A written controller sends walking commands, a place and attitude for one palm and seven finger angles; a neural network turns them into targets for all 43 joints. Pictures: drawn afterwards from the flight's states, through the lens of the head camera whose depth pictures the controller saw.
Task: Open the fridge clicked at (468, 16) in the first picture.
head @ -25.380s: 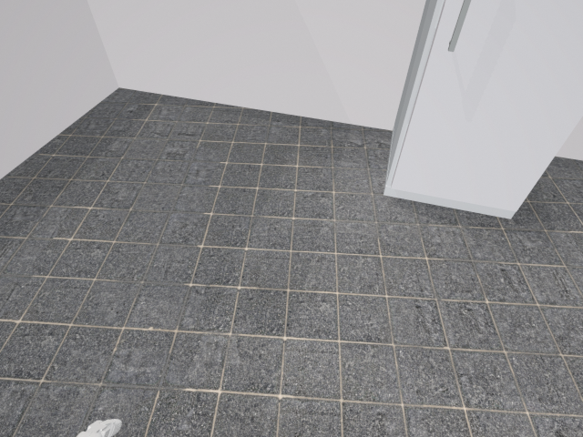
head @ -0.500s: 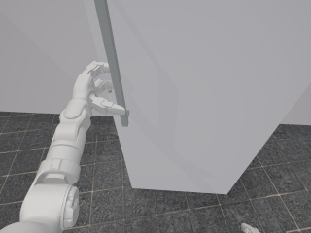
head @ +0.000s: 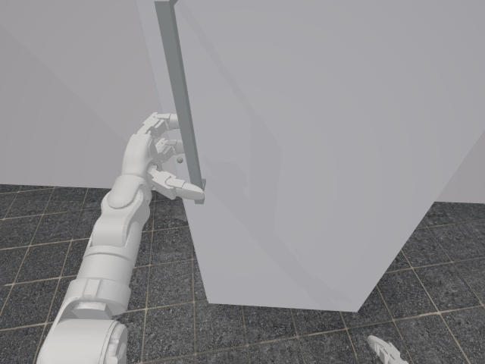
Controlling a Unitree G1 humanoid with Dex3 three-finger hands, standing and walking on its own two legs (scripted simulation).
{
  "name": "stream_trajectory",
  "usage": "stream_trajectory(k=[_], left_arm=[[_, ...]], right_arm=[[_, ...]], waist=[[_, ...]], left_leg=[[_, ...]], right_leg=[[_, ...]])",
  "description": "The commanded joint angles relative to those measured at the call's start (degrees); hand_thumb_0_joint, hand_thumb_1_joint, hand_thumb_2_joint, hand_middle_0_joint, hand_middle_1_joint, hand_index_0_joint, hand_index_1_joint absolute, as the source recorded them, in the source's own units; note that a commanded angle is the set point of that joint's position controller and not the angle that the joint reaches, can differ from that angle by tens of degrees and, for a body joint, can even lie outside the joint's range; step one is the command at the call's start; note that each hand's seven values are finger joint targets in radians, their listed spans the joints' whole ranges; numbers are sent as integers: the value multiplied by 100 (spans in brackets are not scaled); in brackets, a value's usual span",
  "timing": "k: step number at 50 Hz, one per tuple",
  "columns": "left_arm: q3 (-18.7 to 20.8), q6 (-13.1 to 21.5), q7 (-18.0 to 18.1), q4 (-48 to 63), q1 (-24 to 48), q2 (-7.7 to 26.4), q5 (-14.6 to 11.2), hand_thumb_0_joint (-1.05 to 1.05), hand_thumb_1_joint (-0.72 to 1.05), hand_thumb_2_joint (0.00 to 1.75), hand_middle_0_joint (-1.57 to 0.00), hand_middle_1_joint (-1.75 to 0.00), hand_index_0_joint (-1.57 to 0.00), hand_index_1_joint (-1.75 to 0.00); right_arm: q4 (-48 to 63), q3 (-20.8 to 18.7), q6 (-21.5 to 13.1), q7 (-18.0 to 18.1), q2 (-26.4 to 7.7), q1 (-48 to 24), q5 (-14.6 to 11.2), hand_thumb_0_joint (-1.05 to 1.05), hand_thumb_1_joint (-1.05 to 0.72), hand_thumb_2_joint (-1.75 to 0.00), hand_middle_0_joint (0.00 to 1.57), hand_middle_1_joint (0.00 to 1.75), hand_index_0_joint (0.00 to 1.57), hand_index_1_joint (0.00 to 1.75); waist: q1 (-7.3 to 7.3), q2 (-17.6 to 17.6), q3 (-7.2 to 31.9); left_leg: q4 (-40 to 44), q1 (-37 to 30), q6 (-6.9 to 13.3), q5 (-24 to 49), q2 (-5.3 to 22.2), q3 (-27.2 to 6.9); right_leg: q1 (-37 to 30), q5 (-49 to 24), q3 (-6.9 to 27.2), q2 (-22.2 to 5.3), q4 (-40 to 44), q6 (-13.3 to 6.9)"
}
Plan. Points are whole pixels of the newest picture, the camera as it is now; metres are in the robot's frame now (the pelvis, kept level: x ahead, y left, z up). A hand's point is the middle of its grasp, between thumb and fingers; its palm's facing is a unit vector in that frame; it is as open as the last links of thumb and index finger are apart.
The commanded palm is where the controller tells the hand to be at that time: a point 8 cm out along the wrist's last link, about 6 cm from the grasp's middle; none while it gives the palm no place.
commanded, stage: slide the fingers in behind the handle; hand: left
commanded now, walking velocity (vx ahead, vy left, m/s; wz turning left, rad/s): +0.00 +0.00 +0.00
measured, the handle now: (189, 120) +0.46 +0.11 +0.19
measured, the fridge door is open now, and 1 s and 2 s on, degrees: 0 0 0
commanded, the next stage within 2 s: grip the handle and tug to test in 1.30 s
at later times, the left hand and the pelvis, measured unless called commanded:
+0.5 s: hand (191, 156) +0.40 +0.10 +0.17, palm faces -0.03 -1.00 +0.01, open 14.0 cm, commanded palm +0.37 +0.15 +0.17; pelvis +0.00 +0.00 +0.00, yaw +0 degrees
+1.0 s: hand (199, 158) +0.39 +0.09 +0.17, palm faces -0.03 -1.00 -0.01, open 14.1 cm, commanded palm +0.37 +0.13 +0.17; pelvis +0.00 -0.01 +0.00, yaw +1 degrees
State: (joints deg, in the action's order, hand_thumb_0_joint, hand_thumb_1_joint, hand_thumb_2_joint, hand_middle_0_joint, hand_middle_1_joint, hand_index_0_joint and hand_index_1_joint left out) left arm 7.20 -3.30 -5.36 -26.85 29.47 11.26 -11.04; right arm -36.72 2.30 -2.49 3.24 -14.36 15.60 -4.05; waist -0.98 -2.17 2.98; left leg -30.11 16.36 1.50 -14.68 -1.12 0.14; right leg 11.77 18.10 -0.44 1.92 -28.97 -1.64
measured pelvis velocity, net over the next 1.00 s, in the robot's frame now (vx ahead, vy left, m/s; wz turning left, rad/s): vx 0.00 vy -0.01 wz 0.01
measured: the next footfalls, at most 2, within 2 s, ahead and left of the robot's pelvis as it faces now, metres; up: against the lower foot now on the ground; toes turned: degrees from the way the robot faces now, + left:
none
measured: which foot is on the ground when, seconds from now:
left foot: down 0.00-1.00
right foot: down 0.00-1.00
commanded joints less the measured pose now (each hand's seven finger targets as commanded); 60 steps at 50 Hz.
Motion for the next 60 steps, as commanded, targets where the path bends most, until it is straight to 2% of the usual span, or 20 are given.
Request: stream_trajectory(k=[1, 5, 8, 10, 11, 15, 21, 24, 28, 31, 33, 37, 40, 47, 49, 51, 54, 56, 59, 60], left_arm=[[213, 176, 203, 1596, 2968, 914, 25, 0, -50, 30, -30, -120, -30, -120], [3, 154, 302, 1724, 2977, 604, 56, 0, -50, 30, -30, -120, -30, -120], [-174, 47, 300, 1479, 2779, 323, 14, 0, -50, 30, -30, -120, -30, -120], [-43, -63, 325, 1305, 2695, 407, 12, 0, -50, 30, -30, -120, -30, -120], [281, -104, 367, 1152, 2433, 744, 22, 0, -50, 30, -30, -120, -30, -120], [-12, -100, 447, 1585, 2836, 455, 112, 0, -50, 30, -30, -120, -30, -120], [313, 96, 467, 1750, 2446, 793, 72, 0, -50, 30, -30, -120, -30, -120], [-165, 55, 403, 1776, 2612, 335, 109, 0, -50, 30, -30, -120, -30, -120], [-308, -84, 378, 1864, 2645, 190, 86, 0, -50, 30, -30, -120, -30, -120], [-9, -164, 420, 1620, 2554, 448, 22, 0, -50, 30, -30, -120, -30, -120], [-181, -136, 456, 1886, 2695, 231, 14, 0, -50, 30, -30, -120, -30, -120], [-104, -45, 535, 1965, 2483, 327, 73, 0, -50, 30, -30, -120, -30, -120], [-269, -47, 506, 1809, 2628, 177, 93, 0, -50, 30, -30, -120, -30, -120], [-305, -6, 457, 1818, 2835, 211, 111, 0, -50, 30, -30, -120, -30, -120], [-445, -21, 453, 1775, 2871, 26, 90, 0, -50, 30, -30, -120, -30, -120], [-225, 5, 475, 1732, 2788, 248, 69, 0, -50, 30, -30, -120, -30, -120], [-477, 14, 453, 1844, 2837, -29, 74, 0, -50, 30, -30, -120, -30, -120], [-227, 24, 477, 1692, 2691, 251, 77, 0, -50, 30, -30, -120, -30, -120], [-593, 42, 458, 1881, 3020, -90, 95, 0, -50, 30, -30, -120, -30, -120], [-418, 12, 473, 1673, 2886, 41, 86, 0, -50, 30, -30, -120, -30, -120]], right_arm=[[842, -270, -203, 87, -643, -613, -7, 0, -90, -90, 20, 30, 20, 30], [806, -246, -211, 53, -573, -612, 26, 0, -90, -90, 20, 30, 20, 30], [803, -237, -172, 46, -570, -628, 33, 0, -90, -90, 20, 30, 20, 30], [793, -241, -137, 41, -582, -610, 45, 0, -90, -90, 20, 30, 20, 30], [808, -269, -88, 60, -641, -610, 55, 0, -90, -90, 20, 30, 20, 30], [873, -228, -34, 34, -534, -676, 58, 0, -90, -90, 20, 30, 20, 30], [928, -253, 4, 41, -578, -691, 89, 0, -90, -90, 20, 30, 20, 30], [908, -228, -12, 28, -519, -699, 62, 0, -90, -90, 20, 30, 20, 30], [897, -251, -5, 28, -524, -709, 56, 0, -90, -90, 20, 30, 20, 30], [830, -263, 25, 63, -586, -670, 78, 0, -90, -90, 20, 30, 20, 30], [872, -245, -11, 44, -515, -733, 80, 0, -90, -90, 20, 30, 20, 30], [893, -236, 10, 16, -520, -725, 107, 0, -90, -90, 20, 30, 20, 30], [863, -229, 2, 8, -506, -712, 97, 0, -90, -90, 20, 30, 20, 30], [868, -224, 23, 38, -506, -744, 96, 0, -90, -90, 20, 30, 20, 30], [858, -225, 4, 27, -487, -735, 94, 0, -90, -90, 20, 30, 20, 30], [830, -256, 15, 32, -540, -688, 111, 0, -90, -90, 20, 30, 20, 30], [867, -232, -12, 11, -487, -735, 109, 0, -90, -90, 20, 30, 20, 30], [828, -255, 12, 24, -547, -712, 112, 0, -90, -90, 20, 30, 20, 30], [853, -220, -20, 9, -484, -747, 106, 0, -90, -90, 20, 30, 20, 30], [809, -229, -13, 19, -493, -704, 110, 0, -90, -90, 20, 30, 20, 30]], waist=[[-70, 277, 1277], [-86, 47, 1510], [-106, 352, 1433], [-77, 528, 1376], [21, 663, 1368], [-29, 287, 1472], [97, 489, 1635], [-33, 353, 1431], [-59, 214, 1417], [-28, 593, 1322], [-27, 478, 1461], [49, 449, 1529], [-52, 542, 1349], [-64, 297, 1435], [-100, 386, 1468], [-49, 527, 1576], [-63, 442, 1589], [-22, 547, 1497], [-110, 317, 1468], [-92, 475, 1423]], left_leg=[[251, -1207, 151, 1238, 69, -129], [211, -1483, 97, 1491, 85, -191], [217, -1403, 98, 1508, 83, -197], [234, -1262, 98, 1423, 69, -173], [248, -1156, 112, 1400, 64, -154], [224, -1302, 106, 1601, 47, -113], [233, -1259, 128, 1779, 49, -62], [227, -1292, 136, 1662, 41, -58], [212, -1397, 132, 1650, 38, -93], [253, -1240, 133, 1503, 33, -119], [252, -1319, 143, 1590, 15, -96], [251, -1263, 149, 1715, 3, -74], [235, -1228, 159, 1495, 2, -56], [228, -1304, 158, 1498, -8, -82], [201, -1348, 154, 1504, -10, -96], [201, -1358, 156, 1620, 4, -112], [193, -1357, 159, 1622, -18, -102], [203, -1301, 164, 1586, 0, -96], [203, -1384, 155, 1535, -7, -120], [187, -1340, 156, 1500, 5, -120]], right_leg=[[300, -1613, -73, -36, 476, 63], [354, -1719, -111, -7, 410, 9], [334, -1797, -142, 0, 413, 30], [293, -1798, -135, -4, 430, 45], [162, -1799, -130, -8, 458, 58], [155, -2000, -94, -37, 407, 30], [-207, -2333, -70, -37, 397, 53], [11, -2235, -70, -35, 422, 57], [111, -2153, -84, -31, 461, 48], [31, -2035, -109, -17, 516, 63], [-5, -2159, -83, -32, 478, 60], [-169, -2351, -68, -53, 431, 58], [15, -2201, -45, -40, 494, 86], [13, -2146, -44, -51, 491, 61], [80, -2154, -60, -37, 478, 66], [-30, -2242, -77, -28, 467, 71], [-3, -2293, -73, -40, 430, 70], [-22, -2248, -74, -37, 474, 84], [124, -2133, -74, -37, 453, 62], [142, -2109, -75, -27, 478, 67]])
